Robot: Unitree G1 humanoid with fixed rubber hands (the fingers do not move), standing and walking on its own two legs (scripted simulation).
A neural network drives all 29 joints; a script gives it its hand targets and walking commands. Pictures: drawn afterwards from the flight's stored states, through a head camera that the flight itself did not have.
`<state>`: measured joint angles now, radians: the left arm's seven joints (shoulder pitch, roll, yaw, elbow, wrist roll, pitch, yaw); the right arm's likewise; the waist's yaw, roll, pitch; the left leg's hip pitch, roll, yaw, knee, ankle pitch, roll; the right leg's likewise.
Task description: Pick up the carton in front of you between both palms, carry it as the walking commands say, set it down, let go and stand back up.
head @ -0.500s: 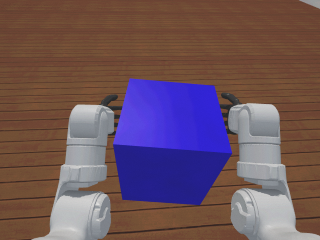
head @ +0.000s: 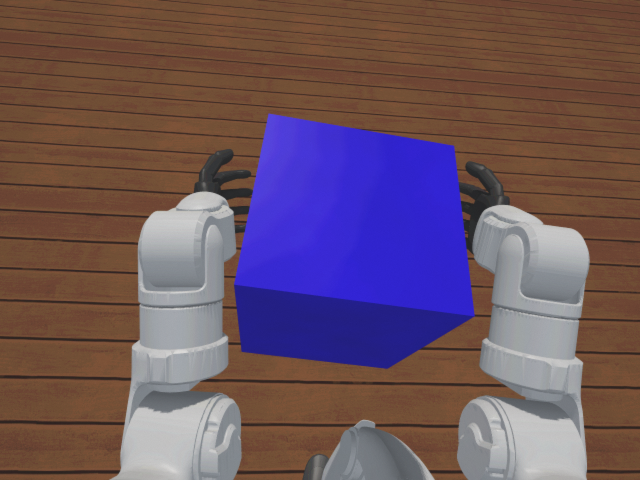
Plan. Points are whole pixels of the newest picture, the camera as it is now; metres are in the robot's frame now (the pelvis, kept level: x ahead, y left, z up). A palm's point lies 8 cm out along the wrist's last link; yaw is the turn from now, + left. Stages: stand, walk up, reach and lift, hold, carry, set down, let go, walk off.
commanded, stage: carry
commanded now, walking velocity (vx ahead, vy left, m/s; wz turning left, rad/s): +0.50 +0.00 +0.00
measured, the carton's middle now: (336, 259) +0.38 +0.04 +0.04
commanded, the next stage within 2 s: none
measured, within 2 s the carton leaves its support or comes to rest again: neither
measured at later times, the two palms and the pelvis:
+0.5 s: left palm out of the picture +0.74 +0.20 +0.31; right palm out of the picture +0.70 -0.10 +0.30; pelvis +0.34 +0.09 +0.11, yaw +0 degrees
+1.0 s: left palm out of the picture +0.96 +0.20 +0.17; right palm out of the picture +0.97 -0.09 +0.16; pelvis +0.68 +0.04 +0.11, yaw +3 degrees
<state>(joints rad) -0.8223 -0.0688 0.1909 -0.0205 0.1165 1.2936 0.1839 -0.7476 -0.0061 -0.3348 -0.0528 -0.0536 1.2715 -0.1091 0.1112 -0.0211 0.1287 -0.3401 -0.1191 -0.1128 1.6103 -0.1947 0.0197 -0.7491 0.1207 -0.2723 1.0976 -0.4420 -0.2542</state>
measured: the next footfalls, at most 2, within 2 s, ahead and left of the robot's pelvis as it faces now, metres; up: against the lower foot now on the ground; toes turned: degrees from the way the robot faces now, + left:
left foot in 0.32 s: +0.41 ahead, +0.14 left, +0.00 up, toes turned +7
right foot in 0.84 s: +0.74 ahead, -0.05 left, +0.00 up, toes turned -11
